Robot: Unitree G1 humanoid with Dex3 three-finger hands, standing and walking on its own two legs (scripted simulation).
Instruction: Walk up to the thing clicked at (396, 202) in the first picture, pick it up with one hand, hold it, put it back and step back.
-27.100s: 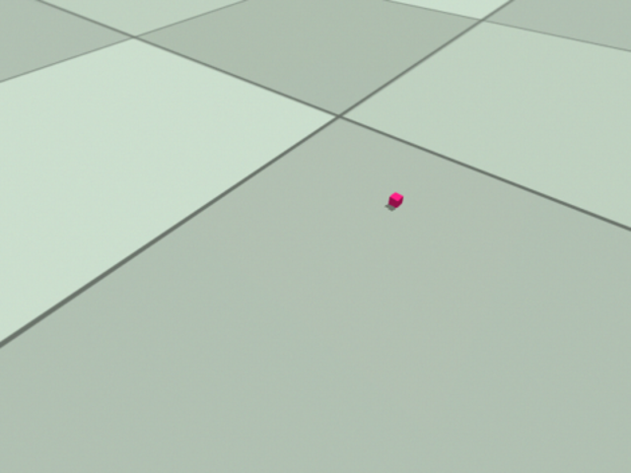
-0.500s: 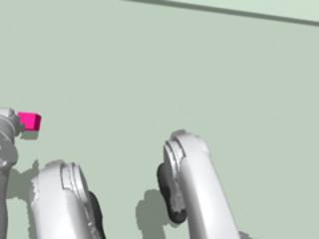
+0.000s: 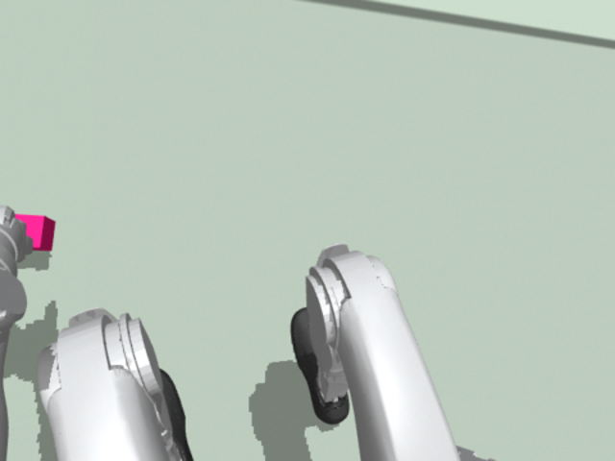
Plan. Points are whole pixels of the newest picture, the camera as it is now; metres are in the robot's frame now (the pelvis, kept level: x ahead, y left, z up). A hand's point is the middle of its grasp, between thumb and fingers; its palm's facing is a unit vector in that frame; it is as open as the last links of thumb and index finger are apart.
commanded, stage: rise first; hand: left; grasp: from above
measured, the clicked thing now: (30, 233) +0.46 +0.30 -0.31
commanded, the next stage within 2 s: none
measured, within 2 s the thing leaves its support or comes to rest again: neither
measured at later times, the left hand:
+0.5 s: hand out of the picture +0.42 +0.32 -0.19, palm faces +0.02 -0.46 -0.89, open 13.7 cm
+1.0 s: hand out of the picture +0.42 +0.32 -0.20, palm faces +0.03 -0.46 -0.89, open 13.5 cm
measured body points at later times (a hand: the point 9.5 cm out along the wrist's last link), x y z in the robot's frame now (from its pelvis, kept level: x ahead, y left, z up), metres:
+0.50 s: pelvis +0.00 +0.00 +0.00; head +0.27 +0.06 +0.35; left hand +0.42 +0.34 -0.14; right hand +0.01 -0.27 -0.09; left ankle +0.08 +0.14 -0.30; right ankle +0.12 -0.13 -0.30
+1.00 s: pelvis +0.00 +0.00 +0.00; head +0.27 +0.07 +0.35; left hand +0.42 +0.34 -0.15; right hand +0.00 -0.27 -0.09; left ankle +0.08 +0.14 -0.30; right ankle +0.12 -0.13 -0.30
